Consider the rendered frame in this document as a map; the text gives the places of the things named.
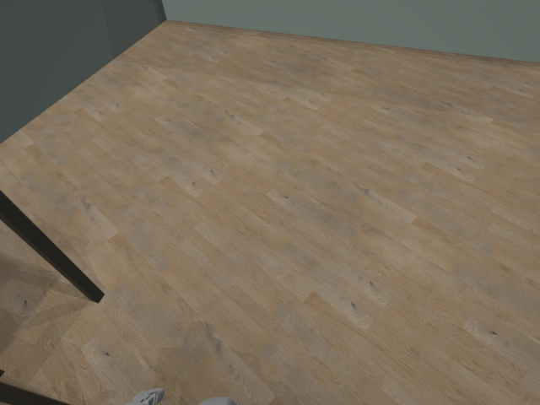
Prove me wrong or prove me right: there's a table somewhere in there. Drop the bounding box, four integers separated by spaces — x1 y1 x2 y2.
0 190 105 303

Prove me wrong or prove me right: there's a chair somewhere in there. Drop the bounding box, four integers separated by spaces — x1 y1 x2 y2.
0 370 70 405

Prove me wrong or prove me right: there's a robot left hand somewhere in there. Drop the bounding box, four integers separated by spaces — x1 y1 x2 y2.
126 388 165 405

